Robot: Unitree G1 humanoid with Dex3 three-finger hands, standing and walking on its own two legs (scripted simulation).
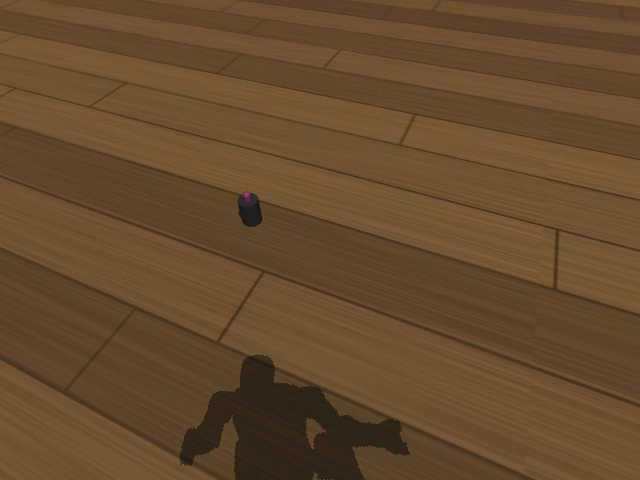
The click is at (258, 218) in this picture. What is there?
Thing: necked bottle
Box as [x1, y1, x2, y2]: [237, 191, 261, 226]
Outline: 245,191 238,198 238,205 243,223 248,226 254,226 261,221 257,196 253,193
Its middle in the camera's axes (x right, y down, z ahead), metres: -0.32 -0.14 +1.67
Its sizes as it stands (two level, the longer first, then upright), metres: 0.090 0.090 0.170
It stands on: the floor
